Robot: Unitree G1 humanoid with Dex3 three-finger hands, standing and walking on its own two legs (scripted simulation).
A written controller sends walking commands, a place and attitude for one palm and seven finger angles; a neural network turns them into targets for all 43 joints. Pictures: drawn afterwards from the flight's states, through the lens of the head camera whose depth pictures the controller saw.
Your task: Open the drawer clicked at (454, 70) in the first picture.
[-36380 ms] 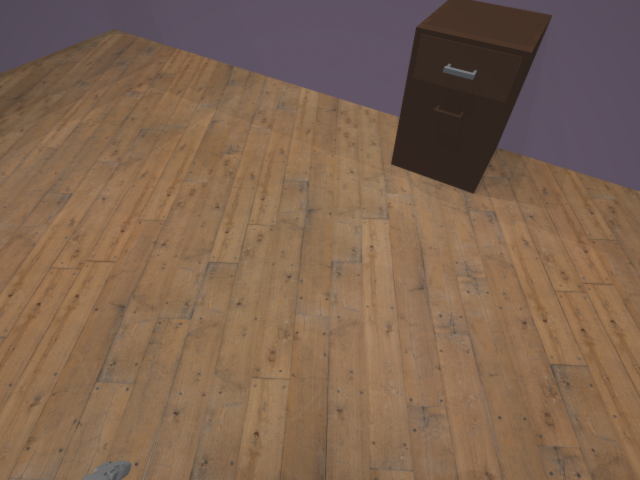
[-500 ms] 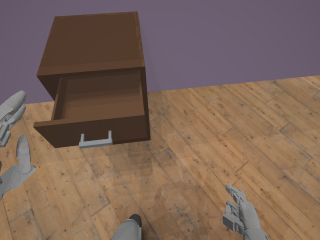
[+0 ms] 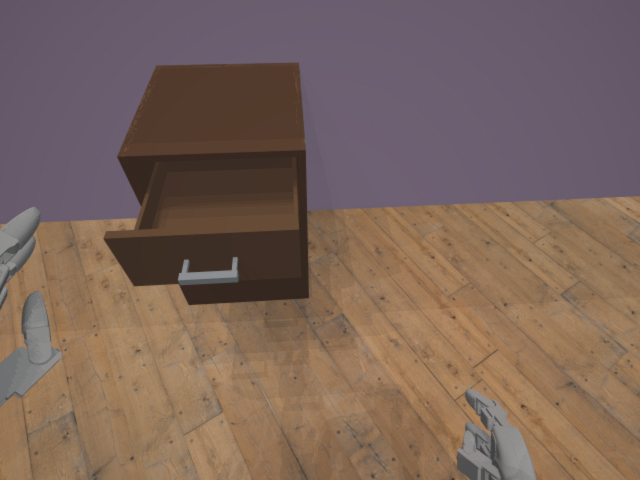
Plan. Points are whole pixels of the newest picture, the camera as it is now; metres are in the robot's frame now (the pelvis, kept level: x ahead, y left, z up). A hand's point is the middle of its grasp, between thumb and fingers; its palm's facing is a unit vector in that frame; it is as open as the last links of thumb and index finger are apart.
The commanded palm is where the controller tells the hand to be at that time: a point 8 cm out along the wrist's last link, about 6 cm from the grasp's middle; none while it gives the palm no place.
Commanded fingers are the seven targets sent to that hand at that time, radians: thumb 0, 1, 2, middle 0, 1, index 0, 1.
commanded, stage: stop stepping back and stand still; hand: left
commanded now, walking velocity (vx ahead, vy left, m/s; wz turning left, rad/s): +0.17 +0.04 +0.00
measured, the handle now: (209, 270) +0.54 +0.26 -0.20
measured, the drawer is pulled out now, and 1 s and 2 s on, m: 0.23 0.23 0.23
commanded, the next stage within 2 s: let the arm hang, fingers relaxed in 0.18 s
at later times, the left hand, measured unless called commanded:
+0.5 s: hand (185, 477) +0.15 +0.19 -0.12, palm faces +0.01 -0.97 -0.26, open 7.4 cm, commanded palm none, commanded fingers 0.00 0.90 0.90 -0.20 -0.30 -0.20 -0.30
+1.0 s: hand out of the picture -0.02 +0.17 -0.16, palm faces +0.05 -0.98 -0.19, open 7.3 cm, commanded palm none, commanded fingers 0.00 0.90 0.90 -0.20 -0.30 -0.20 -0.30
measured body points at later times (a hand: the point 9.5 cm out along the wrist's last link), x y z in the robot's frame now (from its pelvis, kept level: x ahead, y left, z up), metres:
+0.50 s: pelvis +0.00 +0.00 -0.01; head +0.01 -0.01 +0.44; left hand +0.15 +0.24 -0.10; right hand +0.10 -0.24 -0.14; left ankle +0.00 +0.12 -0.73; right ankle +0.01 -0.11 -0.73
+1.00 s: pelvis +0.01 +0.00 +0.01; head +0.03 -0.01 +0.46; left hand -0.02 +0.22 -0.15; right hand -0.02 -0.21 -0.15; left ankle +0.00 +0.12 -0.73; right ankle +0.02 -0.11 -0.73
